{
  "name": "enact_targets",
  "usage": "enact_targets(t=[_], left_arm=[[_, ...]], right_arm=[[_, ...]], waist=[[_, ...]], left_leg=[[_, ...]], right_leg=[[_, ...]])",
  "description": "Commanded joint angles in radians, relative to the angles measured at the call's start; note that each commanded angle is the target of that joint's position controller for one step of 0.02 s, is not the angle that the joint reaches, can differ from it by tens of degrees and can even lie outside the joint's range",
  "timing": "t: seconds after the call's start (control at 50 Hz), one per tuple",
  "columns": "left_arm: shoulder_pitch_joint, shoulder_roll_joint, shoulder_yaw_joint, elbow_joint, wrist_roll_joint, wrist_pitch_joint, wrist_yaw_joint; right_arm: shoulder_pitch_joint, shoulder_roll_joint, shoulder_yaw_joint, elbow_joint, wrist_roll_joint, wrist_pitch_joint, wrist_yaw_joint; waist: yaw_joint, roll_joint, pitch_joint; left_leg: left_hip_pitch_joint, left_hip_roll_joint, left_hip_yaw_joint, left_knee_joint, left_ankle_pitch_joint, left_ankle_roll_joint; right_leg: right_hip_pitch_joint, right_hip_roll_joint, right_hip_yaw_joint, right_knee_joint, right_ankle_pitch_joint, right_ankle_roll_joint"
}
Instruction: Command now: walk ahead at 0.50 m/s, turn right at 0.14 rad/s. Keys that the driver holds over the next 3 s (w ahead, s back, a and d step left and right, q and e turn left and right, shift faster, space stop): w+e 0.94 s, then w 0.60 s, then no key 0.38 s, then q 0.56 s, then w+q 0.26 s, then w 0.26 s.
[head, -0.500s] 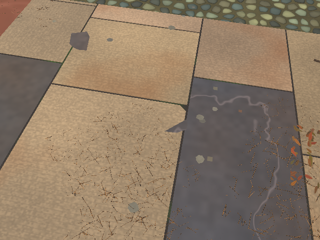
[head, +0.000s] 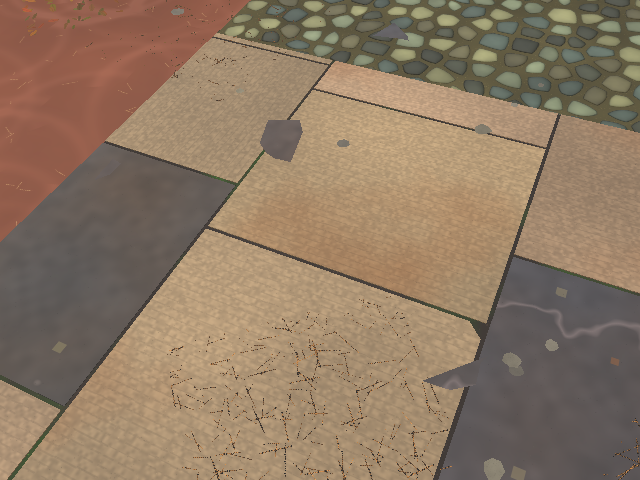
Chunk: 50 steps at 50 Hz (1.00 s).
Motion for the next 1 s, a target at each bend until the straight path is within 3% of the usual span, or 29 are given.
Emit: enact_targets(t=[0.02,0.06,0.14,0.18,0.2,0.22,0.24,0.26,0.28,0.3,0.34,0.42,0.52,0.62,0.66,0.7,0.72,0.74,0.76,0.78,0.8,0.82,0.84,0.88,0.94,1.0], left_arm=[[-0.002,0.127,0.029,-0.043,-0.008,-0.013,0.000],[0.022,0.144,0.037,-0.036,-0.007,-0.007,-0.002],[0.070,0.172,0.050,-0.028,-0.002,0.001,-0.005],[0.050,0.185,0.056,-0.036,-0.004,0.007,-0.001],[0.050,0.173,0.055,-0.038,-0.006,0.007,0.001],[0.035,0.130,0.044,-0.056,-0.013,0.002,0.000],[0.045,0.032,0.021,-0.105,-0.035,-0.002,0.000],[0.080,0.090,0.032,-0.115,-0.015,0.013,0.007],[0.070,0.118,0.041,-0.089,0.001,0.029,0.006],[0.038,0.100,0.039,-0.084,0.005,0.033,-0.004],[0.013,0.086,0.042,-0.088,0.018,0.050,-0.019],[-0.064,0.065,0.038,-0.121,0.024,0.073,-0.040],[-0.225,0.047,0.023,-0.182,0.024,0.078,-0.060],[-0.356,0.049,0.009,-0.239,0.028,0.073,-0.074],[-0.353,0.061,0.013,-0.248,0.033,0.074,-0.068],[-0.236,0.087,0.028,-0.222,0.038,0.068,-0.052],[-0.080,0.108,0.044,-0.175,0.044,0.058,-0.040],[0.075,0.189,0.072,-0.134,0.052,0.053,-0.021],[0.022,0.316,0.098,-0.157,0.033,0.057,-0.010],[0.069,0.301,0.101,-0.169,0.002,0.068,-0.005],[0.024,0.265,0.090,-0.148,0.001,0.069,0.003],[-0.014,0.206,0.074,-0.142,-0.003,0.065,0.007],[-0.056,0.176,0.064,-0.146,-0.005,0.058,0.010],[-0.090,0.144,0.050,-0.154,-0.012,0.043,0.008],[-0.044,0.168,0.057,-0.136,-0.011,0.024,0.004],[0.022,0.156,0.052,-0.112,-0.012,0.019,0.005]], right_arm=[[-0.026,-0.016,0.013,-0.073,0.003,-0.007,0.007],[-0.097,-0.011,0.024,-0.095,0.012,-0.010,0.008],[-0.156,-0.038,0.022,-0.123,0.023,-0.022,-0.008],[-0.094,-0.050,0.015,-0.112,0.023,-0.034,-0.018],[-0.020,-0.072,0.005,-0.088,0.017,-0.045,-0.028],[0.098,-0.130,-0.013,-0.071,-0.002,-0.058,-0.042],[0.198,-0.230,-0.036,-0.071,-0.020,-0.055,-0.055],[0.201,-0.235,-0.046,-0.057,-0.001,-0.036,-0.055],[0.138,-0.142,-0.024,-0.073,0.006,-0.033,-0.050],[0.091,-0.084,-0.010,-0.076,0.014,-0.038,-0.045],[0.069,-0.045,0.001,-0.067,0.018,-0.050,-0.046],[0.121,-0.062,-0.011,-0.032,0.032,-0.073,-0.043],[0.156,-0.070,-0.019,0.002,0.029,-0.068,-0.041],[0.202,-0.115,-0.035,0.035,0.029,-0.057,-0.046],[0.216,-0.136,-0.039,0.049,0.029,-0.044,-0.050],[0.222,-0.173,-0.047,0.059,0.029,-0.027,-0.054],[0.213,-0.179,-0.046,0.053,0.034,-0.018,-0.055],[0.221,-0.143,-0.035,0.023,0.027,-0.018,-0.052],[0.247,-0.028,-0.013,-0.053,0.026,-0.023,-0.031],[0.116,-0.113,-0.027,-0.080,0.018,-0.031,-0.029],[0.066,-0.102,-0.023,-0.097,0.034,-0.040,-0.026],[0.081,-0.090,-0.016,-0.083,0.034,-0.049,-0.029],[0.094,-0.088,-0.016,-0.072,0.022,-0.042,-0.031],[0.140,-0.083,-0.015,-0.063,0.000,-0.007,-0.026],[0.092,-0.059,-0.011,-0.080,0.000,0.018,-0.019],[-0.025,-0.050,-0.007,-0.109,0.002,0.018,-0.014]], waist=[[-0.030,-0.138,0.005],[-0.011,-0.141,0.013],[0.008,-0.136,-0.012],[-0.033,-0.127,-0.024],[-0.063,-0.094,-0.052],[-0.119,-0.004,-0.129],[-0.148,0.185,-0.231],[-0.114,0.221,-0.220],[-0.083,0.087,-0.116],[-0.067,0.045,-0.044],[-0.039,0.082,-0.007],[-0.029,0.054,-0.016],[-0.049,0.047,0.027],[-0.079,0.046,0.064],[-0.070,0.053,0.050],[-0.013,0.064,-0.035],[0.060,0.030,-0.126],[0.115,-0.071,-0.237],[0.026,-0.307,-0.296],[0.106,-0.145,-0.315],[0.070,-0.105,-0.173],[0.024,-0.053,-0.083],[-0.016,-0.041,-0.048],[-0.062,-0.066,-0.059],[-0.059,-0.060,-0.041],[-0.018,-0.081,0.004]], left_leg=[[-0.027,0.037,0.030,-0.164,0.088,-0.038],[0.026,0.023,0.046,-0.287,0.148,-0.051],[0.121,-0.008,0.051,-0.403,0.154,-0.053],[0.238,-0.022,0.046,-0.503,0.146,-0.041],[0.365,-0.022,0.035,-0.562,0.140,-0.025],[0.531,0.110,-0.104,-0.622,0.048,0.014],[0.745,0.362,-0.412,-0.714,-0.156,0.081],[0.686,0.441,-0.631,-0.777,-0.254,0.150],[0.602,0.392,-0.536,-0.777,-0.285,0.149],[0.522,0.337,-0.403,-0.793,-0.171,0.135],[0.455,0.264,-0.218,-0.823,0.047,0.102],[0.474,0.249,-0.054,-0.830,0.348,0.113],[0.480,0.232,0.095,-0.845,0.402,0.113],[0.520,0.252,0.194,-0.815,0.478,0.085],[0.571,0.258,0.235,-0.724,0.710,0.070],[0.600,0.257,0.268,-0.487,0.998,0.061],[0.528,0.237,0.291,-0.266,0.937,0.042],[0.310,0.209,0.293,0.031,0.595,0.011],[-0.125,0.010,0.220,0.358,-0.258,-0.051],[-0.227,0.000,0.017,0.426,-0.211,-0.047],[-0.273,0.051,0.005,0.397,-0.098,-0.036],[-0.219,0.086,0.010,0.297,-0.030,-0.033],[-0.152,0.106,0.005,0.232,-0.020,-0.039],[-0.050,0.110,0.005,0.172,-0.023,-0.060],[-0.075,0.100,0.025,0.078,0.039,-0.081],[-0.155,0.101,0.034,-0.070,0.174,-0.086]], right_leg=[[-0.008,-0.211,0.232,-0.191,0.168,-0.174],[-0.030,-0.197,0.219,-0.190,0.155,-0.160],[0.000,-0.220,0.268,-0.115,0.195,-0.138],[-0.013,-0.215,0.298,-0.039,0.157,-0.112],[-0.051,-0.177,0.285,0.053,0.158,-0.089],[-0.132,-0.105,0.231,0.259,0.097,-0.057],[-0.359,0.018,0.085,0.542,-0.216,-0.013],[-0.481,0.018,0.054,0.700,-0.375,-0.021],[-0.499,-0.046,0.096,0.774,-0.313,-0.032],[-0.493,-0.075,0.095,0.772,-0.239,-0.024],[-0.461,-0.109,0.077,0.747,-0.165,0.000],[-0.506,-0.117,0.060,0.764,-0.060,0.032],[-0.537,-0.127,0.025,0.578,0.088,0.047],[-0.424,-0.104,-0.071,0.338,0.081,-0.011],[-0.360,-0.061,-0.112,0.290,-0.002,-0.050],[-0.204,0.020,-0.142,0.256,-0.102,-0.099],[0.000,0.056,-0.130,0.179,-0.064,-0.128],[0.264,-0.088,0.082,0.141,-0.177,-0.172],[0.516,-0.369,0.629,0.042,-0.179,-0.298],[0.513,-0.388,0.758,-0.059,-0.105,-0.316],[0.414,-0.366,0.585,-0.055,0.013,-0.300],[0.268,-0.318,0.476,-0.061,0.157,-0.264],[0.170,-0.263,0.399,-0.072,0.244,-0.234],[0.066,-0.209,0.320,-0.099,0.342,-0.224],[0.021,-0.170,0.291,-0.134,0.319,-0.225],[0.060,-0.159,0.280,-0.166,0.292,-0.195]])
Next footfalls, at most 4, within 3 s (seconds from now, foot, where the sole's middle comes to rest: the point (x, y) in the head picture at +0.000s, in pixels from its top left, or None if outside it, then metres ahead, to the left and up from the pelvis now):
0.22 left None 0.25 0.12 -0.78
0.72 right None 0.45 -0.17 -0.78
1.28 left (442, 343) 0.81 -0.20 -0.78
1.78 right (559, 314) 0.90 -0.49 -0.78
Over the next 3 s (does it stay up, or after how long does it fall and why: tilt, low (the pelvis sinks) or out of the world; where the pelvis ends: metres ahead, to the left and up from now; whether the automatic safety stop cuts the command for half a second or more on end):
stays up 0.95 -0.39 0.00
